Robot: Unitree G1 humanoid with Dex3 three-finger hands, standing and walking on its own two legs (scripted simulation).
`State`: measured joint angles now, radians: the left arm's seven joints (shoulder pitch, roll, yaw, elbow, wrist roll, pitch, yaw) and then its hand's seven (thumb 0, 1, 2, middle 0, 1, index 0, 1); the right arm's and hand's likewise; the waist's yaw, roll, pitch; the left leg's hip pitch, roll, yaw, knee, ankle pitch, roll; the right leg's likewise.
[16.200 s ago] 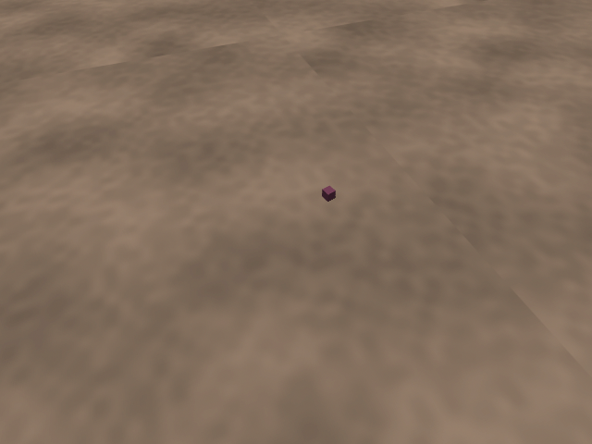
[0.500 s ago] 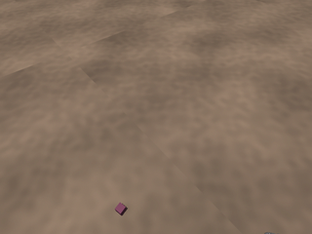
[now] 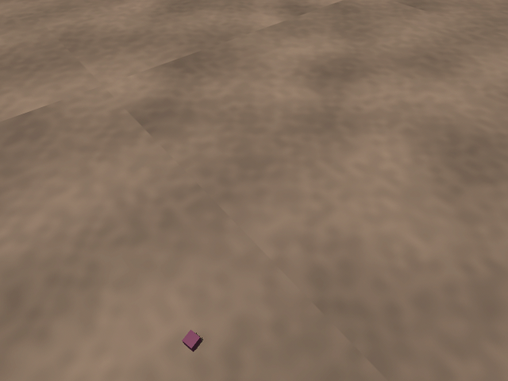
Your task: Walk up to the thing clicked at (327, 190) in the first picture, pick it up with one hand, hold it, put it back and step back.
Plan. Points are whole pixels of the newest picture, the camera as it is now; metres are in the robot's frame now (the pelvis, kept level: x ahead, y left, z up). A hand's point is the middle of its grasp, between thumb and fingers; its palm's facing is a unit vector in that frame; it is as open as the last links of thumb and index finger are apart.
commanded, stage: walk up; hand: left
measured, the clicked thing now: (192, 340) +0.41 +0.24 -0.76
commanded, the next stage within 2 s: stand in 0.48 s
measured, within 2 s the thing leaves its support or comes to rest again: neither
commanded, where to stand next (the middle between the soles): +0.03 +0.01 m, yaw +1 degrees
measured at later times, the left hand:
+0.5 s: hand out of the picture +0.06 +0.26 -0.15, palm faces +0.02 -0.94 -0.33, open 7.4 cm
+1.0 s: hand out of the picture +0.05 +0.26 -0.15, palm faces -0.03 -0.94 -0.35, open 7.4 cm
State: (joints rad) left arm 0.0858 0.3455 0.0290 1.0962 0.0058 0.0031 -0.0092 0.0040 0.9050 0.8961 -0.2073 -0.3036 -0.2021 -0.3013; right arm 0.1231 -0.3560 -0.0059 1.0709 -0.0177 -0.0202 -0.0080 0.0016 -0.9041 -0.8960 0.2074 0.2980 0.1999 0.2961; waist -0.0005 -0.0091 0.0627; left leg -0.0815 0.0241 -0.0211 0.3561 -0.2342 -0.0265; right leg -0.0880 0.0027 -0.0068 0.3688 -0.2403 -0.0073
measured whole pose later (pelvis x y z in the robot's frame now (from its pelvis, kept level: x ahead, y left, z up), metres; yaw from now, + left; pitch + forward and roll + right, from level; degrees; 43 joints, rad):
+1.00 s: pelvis -0.02 +0.01 +0.00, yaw +0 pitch -2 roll +0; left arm 0.11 0.35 -0.01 1.13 0.00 -0.02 0.00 0.00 0.91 0.90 -0.21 -0.30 -0.20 -0.30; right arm 0.11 -0.35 0.01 1.12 -0.02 -0.01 0.01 0.00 -0.90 -0.90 0.21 0.30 0.20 0.30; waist 0.00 0.01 0.06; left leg -0.10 0.01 -0.01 0.31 -0.17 -0.02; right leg -0.10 -0.01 0.00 0.32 -0.18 0.01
